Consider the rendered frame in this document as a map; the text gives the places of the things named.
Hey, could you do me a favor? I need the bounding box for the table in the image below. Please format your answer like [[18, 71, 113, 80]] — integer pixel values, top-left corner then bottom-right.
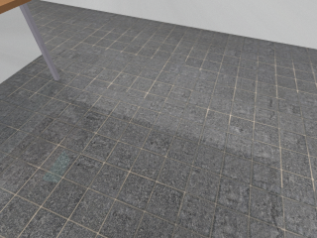
[[0, 0, 60, 80]]

